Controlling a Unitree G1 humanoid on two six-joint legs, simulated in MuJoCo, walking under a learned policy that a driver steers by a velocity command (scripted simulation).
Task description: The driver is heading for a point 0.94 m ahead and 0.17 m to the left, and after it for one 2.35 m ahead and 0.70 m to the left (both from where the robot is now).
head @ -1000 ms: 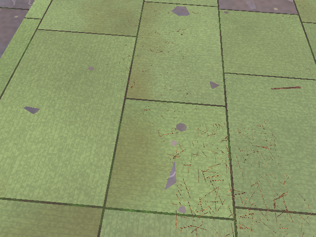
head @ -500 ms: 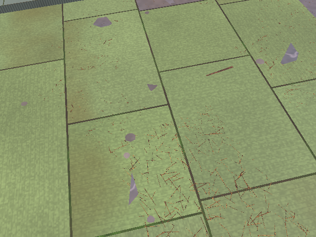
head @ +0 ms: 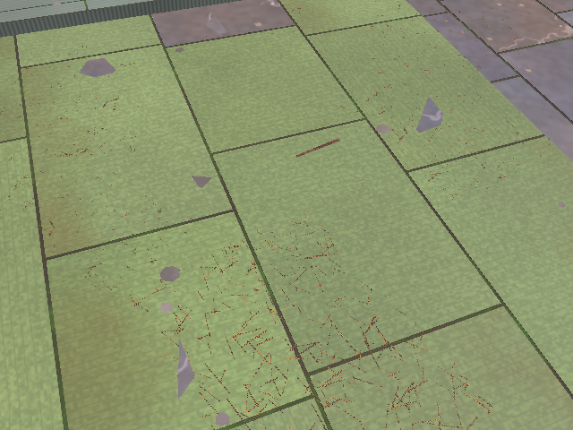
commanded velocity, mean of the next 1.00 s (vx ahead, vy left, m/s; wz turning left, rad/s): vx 0.11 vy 0.00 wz -0.02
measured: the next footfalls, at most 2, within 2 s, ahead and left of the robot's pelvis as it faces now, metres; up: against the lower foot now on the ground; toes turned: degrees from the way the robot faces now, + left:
right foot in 0.06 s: +0.00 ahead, -0.11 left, +0.00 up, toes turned +3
left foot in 0.38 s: +0.19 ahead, +0.12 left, +0.00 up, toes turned +2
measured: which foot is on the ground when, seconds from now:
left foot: down 0.00-0.06, up 0.08-0.36, down 0.38-1.00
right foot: up 0.00-0.04, down 0.06-0.40, up 0.42-0.70, down 0.72-1.00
